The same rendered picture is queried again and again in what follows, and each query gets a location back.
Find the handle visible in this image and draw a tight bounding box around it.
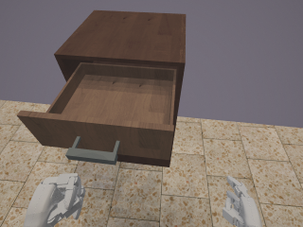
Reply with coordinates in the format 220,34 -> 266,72
65,136 -> 120,166

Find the robot left hand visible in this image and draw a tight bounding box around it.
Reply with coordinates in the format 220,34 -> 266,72
23,173 -> 86,227

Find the robot right hand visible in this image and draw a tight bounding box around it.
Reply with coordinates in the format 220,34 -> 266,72
223,175 -> 262,227

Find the cabinet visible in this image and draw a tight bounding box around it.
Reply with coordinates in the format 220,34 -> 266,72
54,10 -> 187,167

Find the drawer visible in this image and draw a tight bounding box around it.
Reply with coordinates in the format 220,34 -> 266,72
17,62 -> 177,160

